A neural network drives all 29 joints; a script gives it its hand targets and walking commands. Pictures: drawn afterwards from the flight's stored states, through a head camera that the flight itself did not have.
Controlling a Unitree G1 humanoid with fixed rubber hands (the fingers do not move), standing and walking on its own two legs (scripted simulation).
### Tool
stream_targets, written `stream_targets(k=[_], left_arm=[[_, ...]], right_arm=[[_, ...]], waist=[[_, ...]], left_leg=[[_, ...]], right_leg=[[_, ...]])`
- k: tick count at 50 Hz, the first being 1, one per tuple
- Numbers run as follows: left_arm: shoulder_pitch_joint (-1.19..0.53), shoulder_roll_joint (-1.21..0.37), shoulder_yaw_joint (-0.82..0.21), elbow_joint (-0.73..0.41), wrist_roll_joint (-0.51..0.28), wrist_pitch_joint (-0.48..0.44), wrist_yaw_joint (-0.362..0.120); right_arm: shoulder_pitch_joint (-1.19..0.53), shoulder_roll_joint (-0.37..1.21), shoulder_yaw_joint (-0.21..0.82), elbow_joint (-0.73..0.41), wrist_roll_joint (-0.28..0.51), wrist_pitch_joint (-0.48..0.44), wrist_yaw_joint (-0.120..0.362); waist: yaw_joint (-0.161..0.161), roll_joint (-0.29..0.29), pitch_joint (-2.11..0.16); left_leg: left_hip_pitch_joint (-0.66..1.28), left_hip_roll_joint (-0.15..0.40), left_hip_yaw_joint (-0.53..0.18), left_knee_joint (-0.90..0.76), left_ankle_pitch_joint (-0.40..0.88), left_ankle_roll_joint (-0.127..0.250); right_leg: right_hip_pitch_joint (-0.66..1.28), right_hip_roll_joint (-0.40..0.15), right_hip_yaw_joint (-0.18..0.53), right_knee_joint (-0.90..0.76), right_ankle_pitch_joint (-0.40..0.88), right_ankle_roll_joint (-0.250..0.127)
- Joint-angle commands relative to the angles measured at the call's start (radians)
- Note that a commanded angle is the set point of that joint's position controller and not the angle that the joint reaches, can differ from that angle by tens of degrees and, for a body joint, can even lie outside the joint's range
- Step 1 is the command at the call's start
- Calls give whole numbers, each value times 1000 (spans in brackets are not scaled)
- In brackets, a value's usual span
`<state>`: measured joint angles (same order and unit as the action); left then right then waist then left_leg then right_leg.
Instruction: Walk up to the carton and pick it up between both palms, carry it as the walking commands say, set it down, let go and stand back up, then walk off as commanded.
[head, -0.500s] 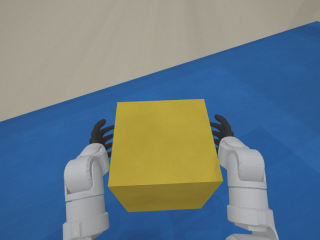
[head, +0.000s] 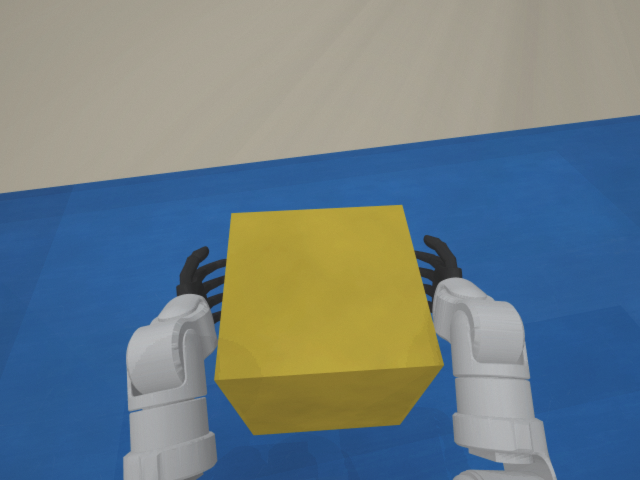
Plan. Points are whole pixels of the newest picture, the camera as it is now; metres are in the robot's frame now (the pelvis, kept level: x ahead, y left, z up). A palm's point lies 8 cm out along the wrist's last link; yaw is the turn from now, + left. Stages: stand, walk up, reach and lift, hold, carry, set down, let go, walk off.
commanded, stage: carry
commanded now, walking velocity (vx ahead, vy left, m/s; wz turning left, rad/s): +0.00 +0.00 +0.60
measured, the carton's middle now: (322, 328) +0.32 +0.01 +0.02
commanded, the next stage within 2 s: none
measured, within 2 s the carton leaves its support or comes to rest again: neither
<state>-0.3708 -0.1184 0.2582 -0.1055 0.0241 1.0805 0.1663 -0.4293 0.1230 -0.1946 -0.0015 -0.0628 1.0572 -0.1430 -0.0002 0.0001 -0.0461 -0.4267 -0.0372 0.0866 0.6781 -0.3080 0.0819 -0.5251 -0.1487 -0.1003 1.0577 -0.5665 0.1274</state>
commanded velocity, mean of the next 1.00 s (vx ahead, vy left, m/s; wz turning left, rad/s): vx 0.00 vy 0.00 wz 0.60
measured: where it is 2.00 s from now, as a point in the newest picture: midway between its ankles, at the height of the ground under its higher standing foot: outside the picture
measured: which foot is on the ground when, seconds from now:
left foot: down 0.00-0.24, up 0.26-0.46, down 0.48-0.96, up 0.98-1.00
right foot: up 0.00-0.20, down 0.22-0.50, up 0.52-0.94, down 0.96-1.00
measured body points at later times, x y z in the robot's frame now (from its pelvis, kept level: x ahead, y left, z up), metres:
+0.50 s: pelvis -0.05 +0.03 -0.01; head -0.06 +0.02 +0.44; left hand +0.22 +0.26 +0.11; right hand +0.32 -0.03 +0.11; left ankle -0.05 +0.11 -0.72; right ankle -0.02 -0.12 -0.72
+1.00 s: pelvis -0.11 +0.03 +0.01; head -0.09 +0.01 +0.46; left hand +0.10 +0.32 +0.11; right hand +0.26 +0.07 +0.10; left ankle -0.05 +0.11 -0.71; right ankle -0.06 -0.09 -0.72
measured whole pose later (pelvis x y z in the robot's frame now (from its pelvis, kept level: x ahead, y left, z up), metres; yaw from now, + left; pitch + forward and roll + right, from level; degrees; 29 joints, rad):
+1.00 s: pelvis -0.11 +0.03 +0.01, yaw +32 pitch +4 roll -1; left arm -0.37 -0.17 0.25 -0.09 0.03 1.03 0.16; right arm -0.38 0.08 -0.19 -0.08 -0.05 1.07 -0.14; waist -0.01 0.09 -0.09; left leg -0.51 -0.13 -0.03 0.60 -0.22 0.05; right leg -0.31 -0.03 -0.06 0.57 -0.33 0.03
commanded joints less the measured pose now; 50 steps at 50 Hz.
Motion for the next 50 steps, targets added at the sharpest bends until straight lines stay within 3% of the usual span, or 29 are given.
stream_targets(k=[1, 3, 7, 9, 10, 11, 12, 13, 15, 17, 21, 23, 24, 25, 26, 27, 28, 30, 31, 33, 35, 37, 41, 44, 46, 47, 48, 49, 50], left_arm=[[-743, -878, -750, -105, -273, -54, -82], [-674, -865, -750, -88, -262, -52, -81], [-644, -820, -714, -55, -247, -53, -76], [-605, -818, -723, -126, -249, -52, -73], [-549, -816, -716, -115, -241, -52, -78], [-557, -798, -680, -85, -220, -51, -84], [-563, -785, -679, -73, -201, -58, -73], [-603, -815, -695, -98, -207, -56, -72], [-640, -764, -665, -140, -184, -60, -67], [-556, -740, -624, -123, -138, -52, -52], [-554, -675, -597, -63, -93, -25, -28], [-617, -673, -612, -60, -108, -28, -19], [-602, -665, -611, -40, -106, -17, -19], [-538, -691, -622, -37, -114, -12, -28], [-539, -746, -669, -112, -164, -2, -41], [-619, -768, -705, -142, -201, -8, -50], [-692, -786, -690, -60, -205, -15, -58], [-732, -853, -729, -32, -243, -27, -69], [-816, -873, -739, -69, -261, -47, -76], [-780, -903, -754, -46, -271, -51, -77], [-738, -881, -733, -24, -251, -48, -75], [-664, -856, -731, -17, -242, -44, -70], [-612, -815, -705, -36, -220, -39, -62], [-566, -813, -675, -43, -200, -40, -58], [-604, -786, -668, -81, -204, -42, -58], [-496, -784, -651, -52, -177, -30, -55], [-520, -755, -635, -26, -161, -27, -55], [-565, -780, -653, -51, -179, -44, -53], [-646, -782, -671, -85, -183, -54, -53]], right_arm=[[-606, 778, 540, -193, 178, -51, 34], [-522, 770, 542, -163, 156, -41, 31], [-505, 750, 563, -135, 149, -31, 23], [-480, 768, 586, -180, 176, -26, 31], [-478, 769, 604, -191, 181, -26, 28], [-523, 788, 628, -192, 189, -20, 29], [-560, 774, 632, -222, 191, -22, 31], [-604, 802, 641, -229, 205, -21, 36], [-604, 789, 638, -195, 218, -20, 45], [-621, 797, 679, -217, 265, -12, 49], [-587, 755, 626, -81, 255, 15, 48], [-589, 758, 612, -56, 251, 15, 51], [-525, 756, 585, 11, 233, 19, 51], [-472, 732, 567, 1, 214, 14, 52], [-371, 776, 543, -14, 202, 19, 55], [-376, 792, 526, -22, 190, 14, 51], [-517, 779, 540, -57, 189, 4, 43], [-585, 756, 513, -95, 166, -23, 41], [-669, 787, 536, -133, 178, -39, 42], [-628, 785, 528, -147, 169, -46, 36], [-624, 779, 540, -137, 173, -43, 37], [-539, 746, 538, -135, 157, -35, 32], [-452, 746, 543, -89, 150, -20, 30], [-544, 756, 600, -174, 201, -21, 37], [-545, 753, 612, -157, 200, -12, 42], [-474, 761, 616, -149, 189, 0, 37], [-484, 747, 615, -135, 181, 6, 39], [-545, 779, 628, -157, 199, -6, 39], [-633, 787, 641, -192, 208, -19, 41]], waist=[[-19, 171, -431], [-17, 155, -460], [-25, 99, -440], [-7, 156, -513], [11, 76, -559], [10, -141, -473], [3, -345, -424], [6, -319, -390], [-1, -182, -321], [1, -188, -315], [7, -229, -340], [-17, -225, -364], [-37, -24, -325], [-33, 248, -379], [-29, 318, -388], [-33, 263, -369], [-24, 119, -378], [-15, 184, -340], [-17, 71, -346], [-14, 100, -404], [-13, 63, -424], [-17, 122, -413], [-18, 117, -439], [-11, 176, -457], [1, 104, -471], [14, 71, -478], [11, -149, -394], [3, -324, -365], [4, -262, -282]], left_leg=[[400, 287, -351, -160, 747, 116], [343, 283, -345, -189, 552, 117], [314, 282, -427, -184, 596, 109], [316, 228, -404, -143, 544, 58], [225, 194, -342, -67, 503, 18], [14, 86, -219, 56, 283, -48], [-178, 13, -92, 171, -121, -92], [-205, 58, -67, 292, -280, -91], [-213, 53, -27, 312, -225, -98], [-138, 30, 18, 262, -153, -98], [-24, 25, 55, 80, -145, -82], [130, 28, 41, -190, 57, -63], [268, 128, -118, -286, 222, -38], [455, 374, -476, -260, 745, 73], [482, 414, -530, -198, 958, 161], [444, 373, -486, -188, 934, 160], [418, 381, -456, -233, 677, 133], [328, 284, -338, -246, 489, 103], [260, 286, -374, -285, 363, 111], [336, 261, -368, -309, 224, 66], [335, 272, -401, -315, 190, 78], [346, 271, -433, -345, 182, 61], [317, 286, -484, -330, 352, 73], [232, 212, -442, -296, 346, 54], [137, 152, -394, -312, 173, -8], [37, 88, -314, -250, 84, -71], [-91, 33, -216, -66, -57, -111], [-183, -4, -102, 105, -126, -121], [-237, 50, -81, 265, -189, -119]], right_leg=[[-90, 44, 55, -2, 62, -1], [-39, 49, 55, -21, 82, -6], [50, 101, 44, -226, 108, -24], [207, 99, 53, -464, 179, -50], [374, 45, 77, -608, 316, -60], [494, -127, 242, -681, 502, -115], [590, -333, 386, -619, 863, -233], [554, -343, 293, -574, 954, -294], [441, -279, 185, -588, 920, -259], [440, -221, 71, -560, 894, -219], [407, -249, 9, -509, 798, -196], [344, -212, -50, -379, 676, -136], [187, -170, -106, -245, 511, -53], [-95, -47, -134, -70, 34, 19], [-129, -10, -13, 1, -153, 16], [-138, -16, 33, 82, -148, 16], [-141, -10, 59, 92, -104, 5], [-138, -12, 56, 83, -3, -5], [-89, 16, 60, 92, 35, -9], [-83, 43, 75, 46, 70, -9], [-63, 43, 100, 9, 76, -12], [-48, 76, 86, -64, 73, -22], [14, 96, 97, -163, 93, -33], [184, 129, 70, -393, 125, -50], [375, 116, 38, -611, 180, -66], [499, -18, 163, -699, 125, -115], [539, -200, 353, -773, 135, -177], [527, -340, 404, -726, 461, -258], [468, -363, 321, -679, 674, -290]])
